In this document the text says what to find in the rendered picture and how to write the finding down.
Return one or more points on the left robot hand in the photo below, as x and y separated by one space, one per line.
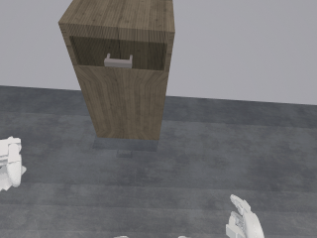
11 163

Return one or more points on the handle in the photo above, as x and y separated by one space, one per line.
123 63

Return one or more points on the drawer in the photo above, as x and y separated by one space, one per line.
93 51

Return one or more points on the right robot hand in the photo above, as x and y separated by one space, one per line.
248 225

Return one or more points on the cabinet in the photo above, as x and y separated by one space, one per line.
123 103

